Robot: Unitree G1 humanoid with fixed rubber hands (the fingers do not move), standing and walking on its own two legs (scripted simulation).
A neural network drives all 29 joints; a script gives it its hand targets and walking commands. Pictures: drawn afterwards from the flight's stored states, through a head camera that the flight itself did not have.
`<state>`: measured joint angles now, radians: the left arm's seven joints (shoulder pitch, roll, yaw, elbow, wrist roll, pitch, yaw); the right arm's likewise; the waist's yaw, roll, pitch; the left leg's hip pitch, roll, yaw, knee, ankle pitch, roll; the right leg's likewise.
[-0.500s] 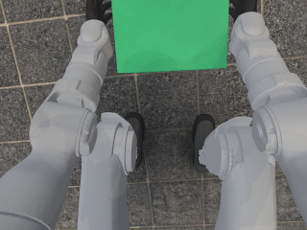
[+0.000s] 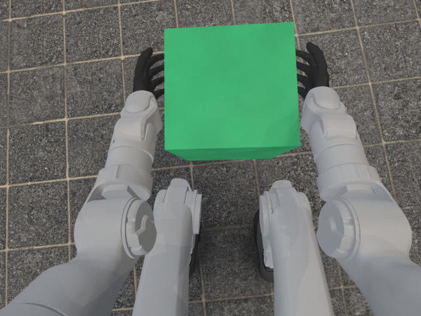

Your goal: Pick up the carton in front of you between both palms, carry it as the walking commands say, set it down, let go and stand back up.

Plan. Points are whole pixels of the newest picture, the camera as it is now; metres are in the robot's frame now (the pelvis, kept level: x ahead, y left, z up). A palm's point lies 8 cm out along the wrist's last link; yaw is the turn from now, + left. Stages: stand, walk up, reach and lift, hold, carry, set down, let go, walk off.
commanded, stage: reach and lift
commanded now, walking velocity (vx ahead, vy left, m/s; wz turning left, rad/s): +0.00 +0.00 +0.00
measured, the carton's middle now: (228, 107) +0.48 +0.00 -0.14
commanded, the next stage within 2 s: none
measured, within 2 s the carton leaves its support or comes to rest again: neither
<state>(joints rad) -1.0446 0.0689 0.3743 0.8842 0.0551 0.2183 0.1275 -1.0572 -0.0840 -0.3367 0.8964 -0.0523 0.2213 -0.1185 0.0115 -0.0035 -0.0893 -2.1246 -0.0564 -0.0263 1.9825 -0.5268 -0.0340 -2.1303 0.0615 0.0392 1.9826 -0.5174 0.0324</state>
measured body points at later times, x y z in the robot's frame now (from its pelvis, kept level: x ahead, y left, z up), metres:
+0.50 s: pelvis +0.04 +0.00 +0.13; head +0.23 +0.00 +0.54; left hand +0.47 +0.16 +0.08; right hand +0.47 -0.14 +0.07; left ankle +0.12 +0.12 -0.40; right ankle +0.12 -0.12 -0.40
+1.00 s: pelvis +0.09 +0.00 +0.27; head +0.16 +0.00 +0.72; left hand +0.43 +0.16 +0.24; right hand +0.44 -0.15 +0.24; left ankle +0.12 +0.12 -0.40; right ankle +0.12 -0.12 -0.40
